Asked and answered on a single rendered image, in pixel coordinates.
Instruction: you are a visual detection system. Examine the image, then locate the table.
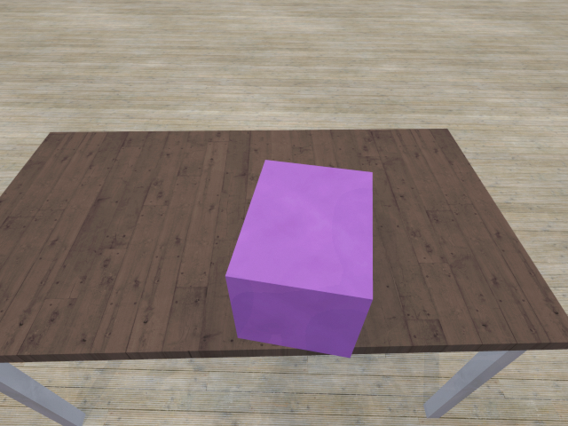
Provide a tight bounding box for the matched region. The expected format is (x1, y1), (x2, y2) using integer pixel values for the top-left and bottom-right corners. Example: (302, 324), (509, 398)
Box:
(0, 129), (568, 426)

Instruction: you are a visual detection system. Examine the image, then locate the carton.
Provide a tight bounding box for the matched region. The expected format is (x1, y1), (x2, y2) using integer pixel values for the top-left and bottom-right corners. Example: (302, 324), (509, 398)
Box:
(225, 160), (373, 358)

